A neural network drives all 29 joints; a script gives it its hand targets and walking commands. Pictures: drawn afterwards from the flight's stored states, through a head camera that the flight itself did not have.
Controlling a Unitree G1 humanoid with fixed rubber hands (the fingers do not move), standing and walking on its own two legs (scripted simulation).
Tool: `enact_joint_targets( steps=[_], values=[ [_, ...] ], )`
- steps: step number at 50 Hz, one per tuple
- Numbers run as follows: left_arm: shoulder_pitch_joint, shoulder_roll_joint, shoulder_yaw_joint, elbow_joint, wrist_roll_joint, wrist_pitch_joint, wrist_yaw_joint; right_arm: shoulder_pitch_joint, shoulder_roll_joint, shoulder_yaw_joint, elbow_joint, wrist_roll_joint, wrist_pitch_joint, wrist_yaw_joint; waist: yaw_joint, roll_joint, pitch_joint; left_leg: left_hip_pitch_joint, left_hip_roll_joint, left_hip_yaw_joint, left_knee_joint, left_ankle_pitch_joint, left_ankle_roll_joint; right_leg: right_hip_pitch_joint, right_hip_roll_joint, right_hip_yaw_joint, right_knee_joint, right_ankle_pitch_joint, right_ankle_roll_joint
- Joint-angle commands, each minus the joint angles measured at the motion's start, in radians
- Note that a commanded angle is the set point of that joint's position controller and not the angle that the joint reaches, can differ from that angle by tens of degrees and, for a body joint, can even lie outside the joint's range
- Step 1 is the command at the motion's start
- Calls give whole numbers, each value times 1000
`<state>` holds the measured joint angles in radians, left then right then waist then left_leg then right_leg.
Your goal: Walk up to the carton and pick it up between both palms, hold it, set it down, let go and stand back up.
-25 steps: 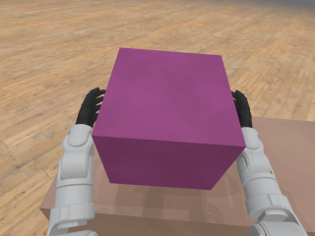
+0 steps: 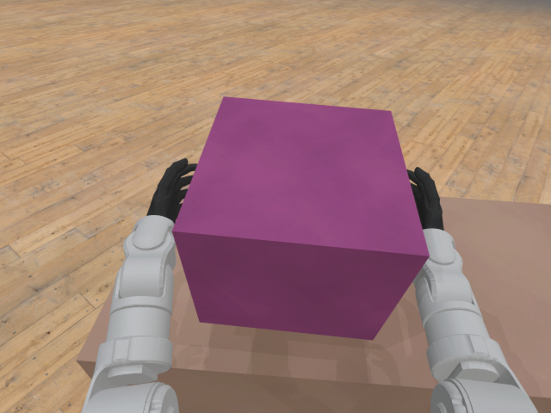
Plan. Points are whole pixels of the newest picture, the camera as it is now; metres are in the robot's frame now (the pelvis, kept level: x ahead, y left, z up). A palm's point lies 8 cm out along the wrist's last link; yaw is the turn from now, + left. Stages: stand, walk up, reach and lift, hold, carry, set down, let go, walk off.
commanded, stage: set down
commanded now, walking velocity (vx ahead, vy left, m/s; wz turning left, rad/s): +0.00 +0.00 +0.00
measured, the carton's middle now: (296, 215) +0.42 -0.04 +0.10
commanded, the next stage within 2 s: none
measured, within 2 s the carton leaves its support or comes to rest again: neither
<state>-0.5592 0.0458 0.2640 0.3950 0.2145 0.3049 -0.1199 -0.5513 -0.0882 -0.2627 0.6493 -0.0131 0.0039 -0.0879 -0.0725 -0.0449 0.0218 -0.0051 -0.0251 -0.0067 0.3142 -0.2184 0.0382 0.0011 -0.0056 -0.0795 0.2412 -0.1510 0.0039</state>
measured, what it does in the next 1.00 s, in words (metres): stands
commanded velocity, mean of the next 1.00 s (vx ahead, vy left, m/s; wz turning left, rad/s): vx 0.00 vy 0.00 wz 0.00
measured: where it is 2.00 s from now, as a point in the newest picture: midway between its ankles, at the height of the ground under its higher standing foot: outside the picture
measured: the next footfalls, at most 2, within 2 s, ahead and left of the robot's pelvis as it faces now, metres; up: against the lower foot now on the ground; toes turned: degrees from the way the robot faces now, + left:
none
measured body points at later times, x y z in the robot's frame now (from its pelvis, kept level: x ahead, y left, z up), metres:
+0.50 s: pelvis +0.01 +0.00 +0.00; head +0.00 +0.02 +0.45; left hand +0.42 +0.15 +0.12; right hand +0.38 -0.23 +0.12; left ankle -0.02 +0.09 -0.75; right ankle -0.01 -0.12 -0.75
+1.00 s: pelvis +0.01 +0.00 +0.00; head +0.02 +0.02 +0.45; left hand +0.44 +0.13 +0.09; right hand +0.38 -0.24 +0.10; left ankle -0.02 +0.09 -0.75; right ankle -0.01 -0.12 -0.75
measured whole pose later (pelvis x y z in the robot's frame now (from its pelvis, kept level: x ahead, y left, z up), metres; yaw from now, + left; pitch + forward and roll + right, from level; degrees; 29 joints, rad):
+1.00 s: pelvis +0.01 +0.00 +0.00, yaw -1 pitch +0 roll -1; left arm -0.70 0.08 0.31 0.82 0.21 0.05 -0.12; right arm -0.60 -0.04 -0.43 0.79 -0.16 -0.10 -0.07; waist -0.08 -0.03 0.00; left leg -0.10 -0.02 0.03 0.32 -0.22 0.04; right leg -0.10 0.00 -0.06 0.24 -0.15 0.01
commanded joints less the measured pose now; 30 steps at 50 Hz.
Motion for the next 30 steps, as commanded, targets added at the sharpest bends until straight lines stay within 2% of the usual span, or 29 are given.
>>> enact_joint_targets(
  steps=[1,7,12,17,23,30],
  values=[
    [-539,-412,-299,-5,-46,-72,-79,-554,398,303,-172,-25,-87,144,-2,48,-287,17,3,46,-40,290,-99,108,38,-48,16,222,32],
    [-562,-407,-262,62,-33,-120,-72,-569,431,296,-147,-52,-112,148,19,32,-320,-11,-4,61,-41,298,-85,155,31,-36,31,297,40],
    [-581,-401,-244,90,-31,-148,-77,-557,456,289,-123,-70,-117,140,14,18,-332,-39,-10,69,-46,297,-78,200,24,-26,47,371,52],
    [-596,-404,-249,109,-33,-172,-79,-544,469,278,-104,-83,-126,133,1,32,-354,-40,-10,67,-37,332,-85,214,24,-24,59,430,54],
    [-612,-415,-264,133,-40,-194,-78,-529,470,257,-75,-95,-135,131,-21,51,-368,0,-3,59,-14,398,-104,178,32,-32,61,445,49],
    [-606,-419,-250,188,-32,-206,-76,-535,457,236,-55,-101,-141,139,-16,63,-351,21,5,52,2,442,-115,126,42,-40,53,407,39]
  ],
)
